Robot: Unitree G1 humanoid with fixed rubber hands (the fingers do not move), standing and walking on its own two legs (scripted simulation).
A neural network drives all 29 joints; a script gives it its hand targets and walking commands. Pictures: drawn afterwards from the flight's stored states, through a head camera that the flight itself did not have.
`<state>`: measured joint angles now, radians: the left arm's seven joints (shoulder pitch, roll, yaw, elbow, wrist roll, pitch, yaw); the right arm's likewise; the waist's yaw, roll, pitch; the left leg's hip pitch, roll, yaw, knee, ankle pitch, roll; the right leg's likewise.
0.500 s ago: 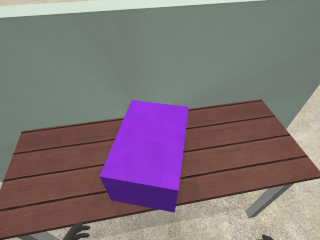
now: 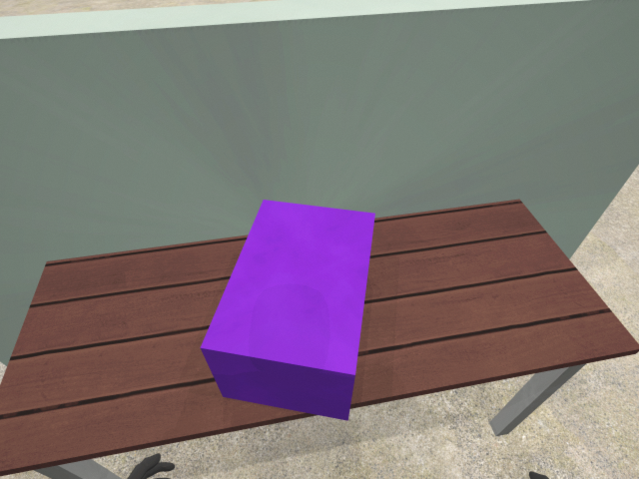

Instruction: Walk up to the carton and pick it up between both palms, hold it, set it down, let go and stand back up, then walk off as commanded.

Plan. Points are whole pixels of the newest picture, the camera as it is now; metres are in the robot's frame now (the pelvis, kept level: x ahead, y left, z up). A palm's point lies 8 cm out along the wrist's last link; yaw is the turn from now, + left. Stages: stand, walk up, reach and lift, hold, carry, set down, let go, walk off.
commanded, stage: stand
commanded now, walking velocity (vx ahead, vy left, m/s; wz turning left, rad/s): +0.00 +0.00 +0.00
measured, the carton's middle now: (302, 301) +0.45 +0.05 -0.10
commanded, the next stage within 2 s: none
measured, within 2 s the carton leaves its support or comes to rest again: neither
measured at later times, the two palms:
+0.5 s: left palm out of the picture +0.10 +0.26 -0.10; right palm out of the picture +0.10 -0.28 -0.10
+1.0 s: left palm out of the picture +0.08 +0.27 -0.11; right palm out of the picture +0.08 -0.28 -0.10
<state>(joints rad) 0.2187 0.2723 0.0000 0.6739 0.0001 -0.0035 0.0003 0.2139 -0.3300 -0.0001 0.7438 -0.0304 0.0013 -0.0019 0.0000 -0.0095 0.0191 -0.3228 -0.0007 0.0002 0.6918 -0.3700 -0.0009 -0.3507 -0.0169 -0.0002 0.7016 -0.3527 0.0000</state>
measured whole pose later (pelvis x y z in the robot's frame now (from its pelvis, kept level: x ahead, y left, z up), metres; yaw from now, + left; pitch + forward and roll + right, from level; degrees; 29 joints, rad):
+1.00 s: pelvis -0.01 +0.00 +0.00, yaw +0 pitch -1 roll +0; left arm 0.22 0.28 0.00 0.84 0.00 0.00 0.00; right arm 0.17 -0.34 0.00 0.92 -0.03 0.00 0.00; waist 0.00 -0.01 0.02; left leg -0.31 0.00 0.00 0.67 -0.34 0.00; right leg -0.33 -0.01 0.00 0.65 -0.31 0.00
